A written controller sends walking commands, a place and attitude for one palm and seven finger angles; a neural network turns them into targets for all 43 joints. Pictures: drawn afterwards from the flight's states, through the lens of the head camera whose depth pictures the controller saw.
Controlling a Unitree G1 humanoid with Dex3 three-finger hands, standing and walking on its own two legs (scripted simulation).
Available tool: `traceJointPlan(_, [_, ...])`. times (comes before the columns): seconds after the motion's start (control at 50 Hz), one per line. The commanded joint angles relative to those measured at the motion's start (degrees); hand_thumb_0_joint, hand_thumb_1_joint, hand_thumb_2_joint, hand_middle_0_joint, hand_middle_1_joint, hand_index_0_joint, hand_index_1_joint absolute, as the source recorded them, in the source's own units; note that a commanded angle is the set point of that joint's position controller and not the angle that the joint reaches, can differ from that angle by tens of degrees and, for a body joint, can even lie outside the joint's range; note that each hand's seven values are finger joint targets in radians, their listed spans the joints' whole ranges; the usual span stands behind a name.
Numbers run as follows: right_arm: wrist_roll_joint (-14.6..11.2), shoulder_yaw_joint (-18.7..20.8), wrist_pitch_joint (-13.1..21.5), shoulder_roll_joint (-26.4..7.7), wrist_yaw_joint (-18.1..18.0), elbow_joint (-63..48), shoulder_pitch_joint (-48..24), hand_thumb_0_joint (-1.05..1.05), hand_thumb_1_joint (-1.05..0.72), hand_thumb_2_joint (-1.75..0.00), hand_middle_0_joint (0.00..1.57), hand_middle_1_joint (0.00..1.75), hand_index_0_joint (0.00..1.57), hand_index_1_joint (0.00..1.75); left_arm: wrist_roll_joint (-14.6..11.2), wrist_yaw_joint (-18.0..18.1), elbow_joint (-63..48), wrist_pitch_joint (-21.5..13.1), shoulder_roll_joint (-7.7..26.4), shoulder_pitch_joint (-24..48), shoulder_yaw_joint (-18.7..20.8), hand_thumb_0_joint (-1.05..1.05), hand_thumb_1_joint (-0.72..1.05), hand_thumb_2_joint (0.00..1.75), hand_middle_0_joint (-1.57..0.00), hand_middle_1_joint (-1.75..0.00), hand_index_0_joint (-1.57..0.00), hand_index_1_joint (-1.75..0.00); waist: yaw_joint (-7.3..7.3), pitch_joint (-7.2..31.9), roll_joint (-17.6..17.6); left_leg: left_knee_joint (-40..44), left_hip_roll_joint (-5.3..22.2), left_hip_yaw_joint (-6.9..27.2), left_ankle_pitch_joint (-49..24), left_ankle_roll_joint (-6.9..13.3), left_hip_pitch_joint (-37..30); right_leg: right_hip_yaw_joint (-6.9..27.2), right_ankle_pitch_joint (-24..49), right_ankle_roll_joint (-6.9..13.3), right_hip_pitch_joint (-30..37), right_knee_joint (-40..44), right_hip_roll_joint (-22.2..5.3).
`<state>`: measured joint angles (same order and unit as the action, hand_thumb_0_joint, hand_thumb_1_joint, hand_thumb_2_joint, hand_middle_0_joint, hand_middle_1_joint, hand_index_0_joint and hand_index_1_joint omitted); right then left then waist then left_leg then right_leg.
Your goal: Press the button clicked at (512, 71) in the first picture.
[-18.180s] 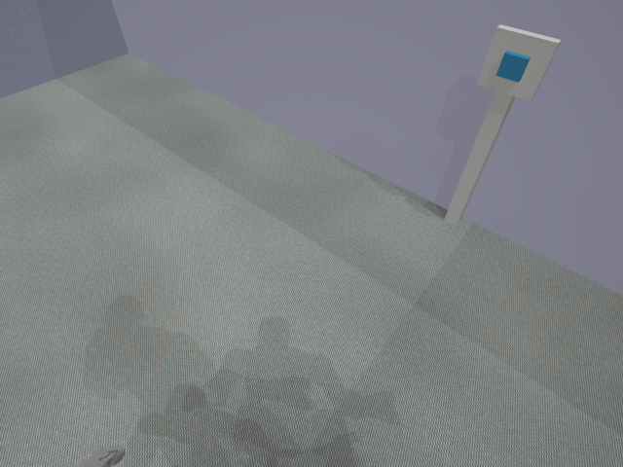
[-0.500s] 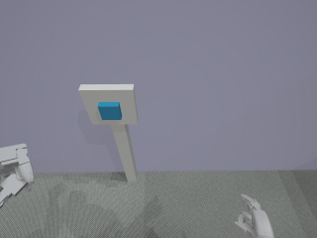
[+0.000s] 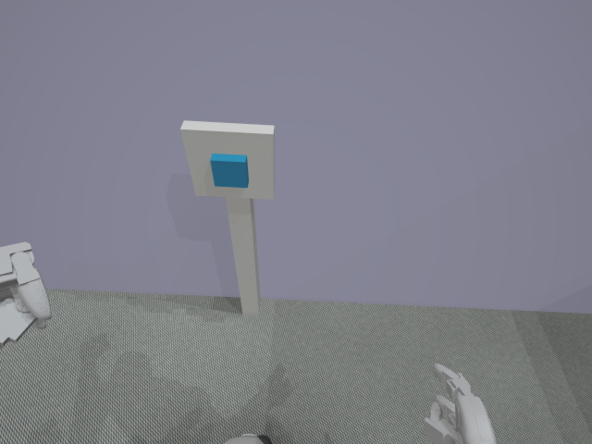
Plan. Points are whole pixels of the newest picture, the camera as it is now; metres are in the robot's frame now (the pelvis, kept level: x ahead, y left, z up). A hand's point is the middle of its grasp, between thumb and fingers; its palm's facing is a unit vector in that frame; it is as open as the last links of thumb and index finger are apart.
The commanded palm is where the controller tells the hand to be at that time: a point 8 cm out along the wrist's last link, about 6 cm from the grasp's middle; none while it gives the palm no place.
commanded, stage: step back with the hand held close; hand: left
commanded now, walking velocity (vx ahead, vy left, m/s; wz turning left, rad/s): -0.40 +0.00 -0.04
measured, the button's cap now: (230, 170) +0.63 +0.18 -0.02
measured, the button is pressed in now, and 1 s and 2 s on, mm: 0 0 0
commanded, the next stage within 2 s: stop stepping back and stand still in 0.12 s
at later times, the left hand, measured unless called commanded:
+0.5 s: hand out of the picture +0.09 +0.22 +0.17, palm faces +0.26 -0.84 -0.48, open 3.1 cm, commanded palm +0.05 +0.26 +0.19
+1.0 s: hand out of the picture +0.06 +0.25 +0.18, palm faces +0.39 -0.81 -0.43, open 3.1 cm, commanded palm none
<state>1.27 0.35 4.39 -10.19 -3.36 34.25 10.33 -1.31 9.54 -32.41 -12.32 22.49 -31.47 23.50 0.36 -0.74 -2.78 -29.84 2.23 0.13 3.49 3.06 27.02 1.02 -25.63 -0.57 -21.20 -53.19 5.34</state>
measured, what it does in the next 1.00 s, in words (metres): walks backwards: right foot, then left foot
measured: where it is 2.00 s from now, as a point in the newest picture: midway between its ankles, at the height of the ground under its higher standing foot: outside the picture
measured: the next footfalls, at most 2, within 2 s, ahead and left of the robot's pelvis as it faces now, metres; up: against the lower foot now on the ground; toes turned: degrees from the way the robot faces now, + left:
right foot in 0.12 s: -0.11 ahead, -0.08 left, +0.00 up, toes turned -3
left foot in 0.24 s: +0.07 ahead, +0.08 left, +0.00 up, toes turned -4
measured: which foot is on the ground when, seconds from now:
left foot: down 0.00-0.12, up 0.14-0.22, down 0.24-0.42, up 0.44-0.56, down 0.58-0.78, up 0.80-1.00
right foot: up 0.00-0.10, down 0.12-1.00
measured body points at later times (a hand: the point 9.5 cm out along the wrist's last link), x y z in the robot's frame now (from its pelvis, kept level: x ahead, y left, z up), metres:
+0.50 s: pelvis -0.11 +0.00 +0.01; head -0.12 +0.01 +0.46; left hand +0.07 +0.26 +0.20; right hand +0.01 -0.27 -0.07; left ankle -0.02 +0.09 -0.71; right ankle -0.11 -0.12 -0.73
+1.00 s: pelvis -0.13 +0.01 +0.01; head -0.15 +0.01 +0.46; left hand +0.03 +0.29 +0.20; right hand -0.01 -0.24 -0.09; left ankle -0.09 +0.14 -0.72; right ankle -0.15 -0.08 -0.73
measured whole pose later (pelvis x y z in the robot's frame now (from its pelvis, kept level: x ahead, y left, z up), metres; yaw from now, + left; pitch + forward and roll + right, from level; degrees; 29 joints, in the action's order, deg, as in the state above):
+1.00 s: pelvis -0.13 +0.01 +0.01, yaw -3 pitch -1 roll +0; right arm 0.8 -0.3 4.5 -12.5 -4.1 37.2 16.6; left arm -0.9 10.3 -29.8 -11.2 20.2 -35.7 19.4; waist -0.1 2.3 -0.4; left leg -33.8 2.1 -2.9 16.6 1.3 18.3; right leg -3.5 -16.8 2.4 -10.9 -28.5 0.5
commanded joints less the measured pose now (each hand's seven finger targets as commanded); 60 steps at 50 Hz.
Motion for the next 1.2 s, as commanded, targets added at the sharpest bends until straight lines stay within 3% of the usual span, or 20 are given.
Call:
traceJointPlan(0.0, [0.2,2.7,3.6,-7.9,1.0,-8.0,-4.9,0.00,-0.90,-0.90,0.20,0.30,0.20,0.30,-1.9,0.5,-16.1,-3.3,7.1,-5.2,3.2,0.00,0.90,0.90,-1.30,-1.50,-1.30,-1.50,-0.53,9.4,-12.3,19.5,11.1,10.2,22.8,1.5,-3.1,-3.9,-5.4,1.7,9.0,14.5,-0.5])
traceJointPlan(0.04, [0.4,2.2,3.2,-7.6,1.2,-6.7,-3.9,0.00,-0.90,-0.90,0.20,0.30,0.20,0.30,-2.3,-0.3,-15.8,-3.7,8.0,-4.8,3.1,0.00,0.90,0.90,-1.30,-1.50,-1.30,-1.50,-0.47,8.9,-9.2,15.6,8.5,7.0,17.2,-1.7,-7.0,-2.9,0.5,2.4,10.3,33.0,-2.4])
traceJointPlan(0.1, [0.7,1.5,0.8,-6.1,0.6,-5.5,-3.8,0.00,-0.90,-0.90,0.20,0.30,0.20,0.30,-2.2,0.5,-16.1,-5.1,13.5,-0.4,7.2,0.00,0.90,0.90,-1.30,-1.50,-1.30,-1.50,0.00,9.7,7.0,-10.1,0.0,-2.5,13.2,-5.7,-15.8,12.2,21.0,7.5,-3.6,41.9,-20.6])
traceJointPlan(0.14, [-0.9,2.4,1.1,-7.2,-0.4,-7.3,-5.7,0.00,-0.90,-0.90,0.20,0.30,0.20,0.30,-1.3,0.2,-13.2,-3.3,11.2,-0.3,4.3,0.00,0.90,0.90,-1.30,-1.50,-1.30,-1.50,0.22,7.7,13.9,-17.4,-2.0,0.2,15.6,-4.5,-8.6,9.3,40.5,7.2,0.1,33.9,-19.8])
traceJointPlan(0.18, [-0.7,0.7,-0.3,-6.3,-1.7,-8.1,-6.6,0.00,-0.90,-0.90,0.20,0.30,0.20,0.30,-1.1,0.0,-11.9,-2.4,11.5,-1.7,5.2,0.00,0.90,0.90,-1.30,-1.50,-1.30,-1.50,0.69,6.2,7.4,-4.0,-0.8,0.2,5.0,-3.7,-5.9,5.1,52.6,4.3,8.5,27.0,-15.5])
traceJointPlan(0.24, [-1.8,2.0,-0.1,-9.3,-1.6,-8.5,-2.8,0.00,-0.90,-0.90,0.20,0.30,0.20,0.30,-2.1,-0.5,-10.3,-2.2,10.5,-3.5,4.7,0.00,0.90,0.90,-1.30,-1.50,-1.30,-1.50,-0.33,12.3,-1.3,6.3,7.9,6.1,-34.2,0.8,-24.2,0.4,25.2,-2.3,5.9,19.7,-4.2])
traceJointPlan(0.28, [-0.7,2.2,1.3,-8.9,-0.6,-9.3,-2.9,0.00,-0.90,-0.90,0.20,0.30,0.20,0.30,-2.7,-0.6,-11.3,-1.4,9.9,-7.8,4.8,0.00,0.90,0.90,-1.30,-1.50,-1.30,-1.50,-0.79,15.0,-8.8,11.5,11.2,13.3,-16.7,3.2,-21.2,-0.1,-1.6,-0.6,5.1,17.0,-2.2])
traceJointPlan(0.34, [-1.2,1.9,2.3,-8.8,-0.7,-10.5,-4.1,0.00,-0.90,-0.90,0.20,0.30,0.20,0.30,-2.1,0.2,-15.3,-1.0,9.9,-10.1,5.7,0.00,0.90,0.90,-1.30,-1.50,-1.30,-1.50,-0.48,8.5,-7.4,17.6,7.2,9.9,23.9,1.1,-2.7,-1.7,3.3,1.4,16.3,26.9,-3.3])
traceJointPlan(0.4, [-1.3,3.1,1.3,-9.0,-0.9,-10.7,-3.3,0.00,-0.90,-0.90,0.20,0.30,0.20,0.30,-1.5,0.7,-14.8,-0.4,12.0,-10.4,7.2,0.00,0.90,0.90,-1.30,-1.50,-1.30,-1.50,0.67,4.5,9.2,-8.4,-3.1,0.0,20.5,-4.7,-7.1,14.0,-20.0,7.1,-2.3,44.2,-15.4])
traceJointPlan(0.44, [-0.6,3.0,0.4,-8.5,-0.9,-7.9,-1.2,0.00,-0.90,-0.90,0.20,0.30,0.20,0.30,-0.9,1.5,-13.4,-0.1,8.9,-7.1,4.6,0.00,0.90,0.90,-1.30,-1.50,-1.30,-1.50,1.60,2.3,10.7,-21.3,-1.9,1.6,14.0,-4.1,-6.0,18.5,-13.8,11.1,-6.2,43.6,-22.1])
traceJointPlan(0.52, [-0.2,2.5,2.5,-9.5,-2.7,-6.4,-1.6,0.00,-0.90,-0.90,0.20,0.30,0.20,0.30,1.1,2.5,-9.4,-0.7,7.8,4.1,1.6,0.00,0.90,0.90,-1.30,-1.50,-1.30,-1.50,2.09,-1.5,4.8,-0.7,-0.4,0.6,19.3,-1.7,-13.1,5.1,-12.4,5.0,-7.4,34.4,-14.1])
traceJointPlan(0.6, [-0.8,1.8,4.2,-9.3,-3.0,-7.4,-2.0,0.00,-0.90,-0.90,0.20,0.30,0.20,0.30,1.0,2.0,-10.4,-1.6,9.6,3.2,3.8,0.00,0.90,0.90,-1.30,-1.50,-1.30,-1.50,0.52,0.2,-13.1,23.8,11.7,23.5,48.2,3.7,1.0,-3.9,-1.3,0.4,4.6,8.5,-2.3])
traceJointPlan(0.7, [-0.5,1.9,4.5,-8.2,-0.9,-7.9,-2.3,0.00,-0.90,-0.90,0.20,0.30,0.20,0.30,0.8,1.1,-12.7,-0.5,7.1,-3.3,2.0,0.00,0.90,0.90,-1.30,-1.50,-1.30,-1.50,-0.08,1.5,-6.7,15.8,6.3,11.0,35.9,1.1,6.4,-4.9,-0.3,2.3,18.3,24.5,-2.8])
traceJointPlan(0.78, [-0.3,3.0,2.1,-8.2,-0.1,-6.7,-0.5,0.00,-0.90,-0.90,0.20,0.30,0.20,0.30,0.0,1.2,-11.6,-0.6,8.3,-0.2,3.2,0.00,0.90,0.90,-1.30,-1.50,-1.30,-1.50,0.73,1.5,12.5,-26.1,-2.1,0.6,18.5,-3.5,9.5,26.9,-11.3,13.0,10.6,44.4,-24.5])
traceJointPlan(0.94, [-0.5,1.3,3.5,-7.0,-1.8,-6.7,-2.2,0.00,-0.90,-0.90,0.20,0.30,0.20,0.30,0.1,2.1,-7.0,-1.8,7.6,0.3,2.2,0.00,0.90,0.90,-1.30,-1.50,-1.30,-1.50,-0.03,0.1,8.2,1.3,-0.9,-4.7,11.6,-1.5,-13.3,6.1,1.4,6.6,3.1,36.5,-15.4])
traceJointPlan(0.98, [-0.4,2.1,4.0,-8.8,-1.8,-7.3,-2.1,0.00,-0.90,-0.90,0.20,0.30,0.20,0.30,-0.1,1.8,-10.1,-2.3,7.3,1.3,1.8,0.00,0.90,0.90,-1.30,-1.50,-1.30,-1.50,-0.16,1.3,1.2,7.0,4.1,2.5,9.6,0.6,-17.8,3.3,6.5,2.7,3.1,29.6,-11.0])
traceJointPlan(1.0, [-0.4,4.3,6.9,-14.1,4.3,5.3,-0.1,0.00,-0.90,-0.90,0.20,0.30,0.20,0.30,4.5,-6.2,36.0,5.2,-4.6,2.9,-20.2,0.00,0.90,0.90,-1.30,-1.50,-1.30,-1.50,3.78,-0.8,-3.0,0.6,9.6,8.2,-7.1,1.9,-17.7,-5.9,13.6,0.7,-7.3,13.8,-10.9])
traceJointPlan(1.06, [0.7,2.5,-1.0,-11.1,3.5,3.2,0.9,0.00,-0.90,-0.90,0.20,0.30,0.20,0.30,3.3,-9.0,41.2,12.9,-7.8,6.5,-17.8,0.00,0.90,0.90,-1.19,-1.38,-1.19,-1.38,0.16,2.5,-1.0,6.4,12.5,16.5,-4.7,7.1,-2.7,-3.3,-2.8,0.1,1.4,7.0,-6.8])
traceJointPlan(1.1, [1.0,1.7,-1.5,-10.4,3.0,3.5,-1.6,0.00,-0.90,-0.90,0.20,0.30,0.20,0.30,3.4,-9.2,49.4,12.4,-6.3,7.1,-18.3,0.00,0.90,0.90,-1.12,-1.30,-1.12,-1.30,-2.59,5.8,7.3,1.7,7.7,9.8,-6.8,3.6,-2.9,-1.8,10.5,1.1,10.2,17.7,-7.8])
traceJointPlan(1.18, [0.7,1.9,-4.3,-7.7,2.8,8.7,-0.2,0.00,-0.90,-0.90,0.20,0.30,0.20,0.30,2.8,-8.6,66.6,11.5,-1.2,15.1,-19.3,0.00,0.90,0.90,-0.97,-1.14,-0.97,-1.14,0.26,2.1,18.1,-6.5,-1.5,-0.4,11.9,-2.7,-9.2,8.8,33.3,6.8,6.8,30.8,-18.0])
